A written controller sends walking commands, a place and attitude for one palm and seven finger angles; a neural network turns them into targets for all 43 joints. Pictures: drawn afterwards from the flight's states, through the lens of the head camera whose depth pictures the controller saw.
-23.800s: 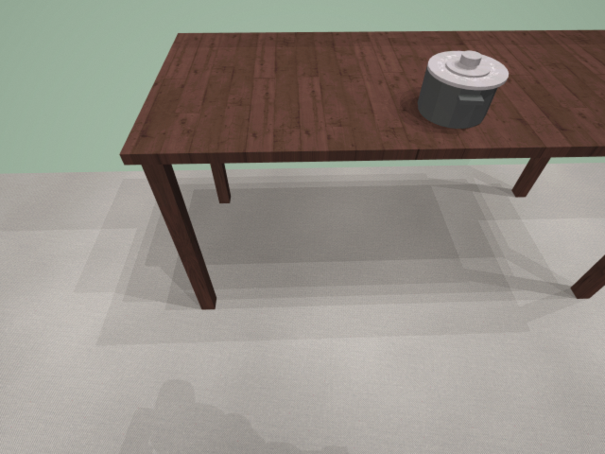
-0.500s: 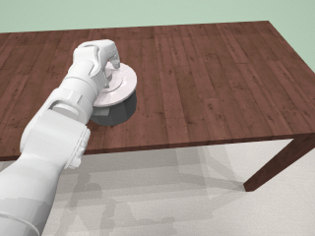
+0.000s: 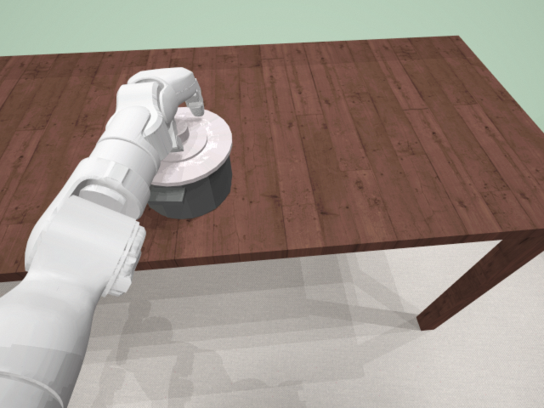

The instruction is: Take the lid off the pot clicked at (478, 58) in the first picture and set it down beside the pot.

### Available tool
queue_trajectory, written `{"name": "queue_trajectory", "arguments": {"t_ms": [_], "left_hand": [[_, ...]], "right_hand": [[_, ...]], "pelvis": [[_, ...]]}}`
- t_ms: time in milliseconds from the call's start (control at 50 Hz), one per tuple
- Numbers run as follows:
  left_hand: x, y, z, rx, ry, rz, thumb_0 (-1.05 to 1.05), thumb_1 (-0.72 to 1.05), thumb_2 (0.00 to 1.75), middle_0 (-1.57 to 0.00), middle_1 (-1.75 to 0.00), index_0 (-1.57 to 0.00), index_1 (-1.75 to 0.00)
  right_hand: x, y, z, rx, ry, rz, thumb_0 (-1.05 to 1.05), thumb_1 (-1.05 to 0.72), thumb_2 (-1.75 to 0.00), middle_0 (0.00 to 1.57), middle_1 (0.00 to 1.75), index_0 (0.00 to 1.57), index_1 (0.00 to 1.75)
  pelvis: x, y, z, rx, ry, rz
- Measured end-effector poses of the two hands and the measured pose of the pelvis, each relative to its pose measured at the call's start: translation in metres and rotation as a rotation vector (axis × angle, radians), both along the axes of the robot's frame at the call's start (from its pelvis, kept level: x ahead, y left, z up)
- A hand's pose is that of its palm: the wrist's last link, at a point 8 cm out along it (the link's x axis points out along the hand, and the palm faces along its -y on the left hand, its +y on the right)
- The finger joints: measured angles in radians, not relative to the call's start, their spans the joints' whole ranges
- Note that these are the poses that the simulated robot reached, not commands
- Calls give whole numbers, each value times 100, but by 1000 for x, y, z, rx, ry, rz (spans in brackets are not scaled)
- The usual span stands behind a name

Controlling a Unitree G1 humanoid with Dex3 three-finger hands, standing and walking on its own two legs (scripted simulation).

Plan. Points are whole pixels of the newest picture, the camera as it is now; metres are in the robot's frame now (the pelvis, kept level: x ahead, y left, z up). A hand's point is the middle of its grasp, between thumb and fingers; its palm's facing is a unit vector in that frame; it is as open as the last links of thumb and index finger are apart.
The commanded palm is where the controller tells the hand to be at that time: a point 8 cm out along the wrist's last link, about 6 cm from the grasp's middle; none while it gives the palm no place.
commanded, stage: raise the hand to come down again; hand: left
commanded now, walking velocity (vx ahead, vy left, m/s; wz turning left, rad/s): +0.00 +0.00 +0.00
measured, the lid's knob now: (174, 131) +0.52 +0.10 +0.12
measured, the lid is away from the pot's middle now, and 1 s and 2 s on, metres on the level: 0.01 0.01 0.01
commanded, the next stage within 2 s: move the open hand above the knob in 1.28 s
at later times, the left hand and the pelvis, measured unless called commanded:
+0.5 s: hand (163, 122) +0.51 +0.11 +0.15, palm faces -0.33 -0.04 -0.94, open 10.5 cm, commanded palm +0.50 +0.11 +0.21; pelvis +0.01 +0.00 +0.00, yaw +1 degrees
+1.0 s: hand (156, 113) +0.50 +0.11 +0.17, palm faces -0.32 -0.04 -0.95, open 10.5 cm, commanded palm +0.50 +0.12 +0.23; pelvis +0.01 +0.00 +0.00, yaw +2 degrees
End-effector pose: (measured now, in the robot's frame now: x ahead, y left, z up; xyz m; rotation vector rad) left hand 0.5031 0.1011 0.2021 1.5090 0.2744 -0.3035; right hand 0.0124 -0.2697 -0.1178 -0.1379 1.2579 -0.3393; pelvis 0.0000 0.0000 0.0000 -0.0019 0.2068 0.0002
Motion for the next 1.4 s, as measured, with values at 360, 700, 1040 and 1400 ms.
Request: {"name": "queue_trajectory", "arguments": {"t_ms": [360,700,1040,1400], "left_hand": [[0,14,-5,14,2,33,0,-16,109,-63,-47,-61,-47],[0,16,10,7,-41,29,0,-15,107,-59,-52,-59,-52],[-5,17,26,4,-39,55,0,-17,112,-64,-43,-63,-44],[3,12,27,-5,-44,33,0,-18,113,-66,-39,-65,-39]], "right_hand": [[29,10,-2,33,-51,30,1,-90,-90,20,30,20,30],[45,12,-3,60,-49,61,1,-91,-90,20,30,20,29],[52,12,1,40,-97,79,1,-91,-90,20,30,20,30],[14,10,-1,34,-19,28,1,-91,-90,20,30,20,29]], "pelvis": [[6,1,3,-1,-13,18],[15,2,5,-2,-28,23],[6,2,5,1,-39,28],[8,3,6,-1,-32,14]]}}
